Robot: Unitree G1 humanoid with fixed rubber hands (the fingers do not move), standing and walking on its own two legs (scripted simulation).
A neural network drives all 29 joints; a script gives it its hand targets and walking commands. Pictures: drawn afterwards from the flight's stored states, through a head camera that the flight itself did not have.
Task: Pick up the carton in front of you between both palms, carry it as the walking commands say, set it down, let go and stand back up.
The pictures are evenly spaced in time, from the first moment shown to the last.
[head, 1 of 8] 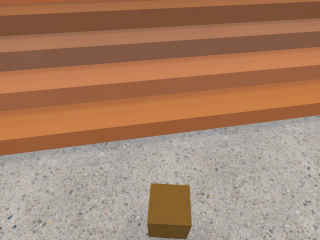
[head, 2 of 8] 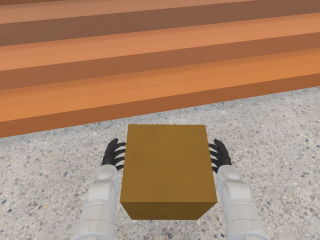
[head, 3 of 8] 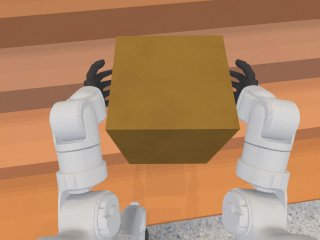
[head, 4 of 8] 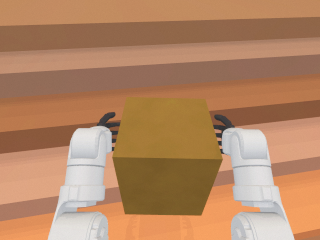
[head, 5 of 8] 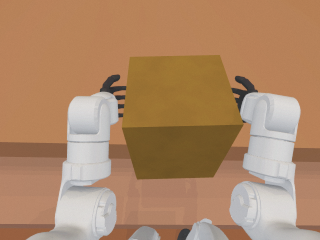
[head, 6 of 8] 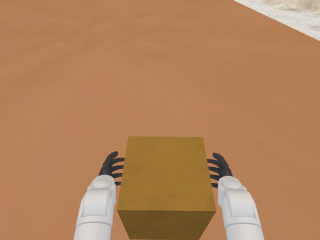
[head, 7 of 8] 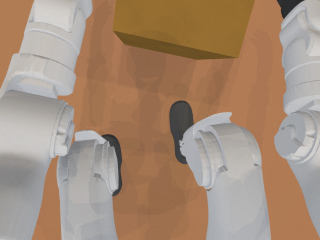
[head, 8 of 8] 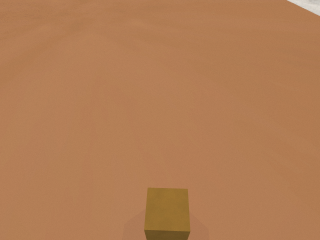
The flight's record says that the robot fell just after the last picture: no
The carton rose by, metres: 2.24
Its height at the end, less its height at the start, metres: +1.48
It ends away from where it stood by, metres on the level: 4.85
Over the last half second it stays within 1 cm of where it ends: yes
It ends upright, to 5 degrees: yes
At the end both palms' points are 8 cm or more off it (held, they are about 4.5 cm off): yes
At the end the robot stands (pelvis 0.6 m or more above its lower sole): yes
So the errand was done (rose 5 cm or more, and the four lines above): yes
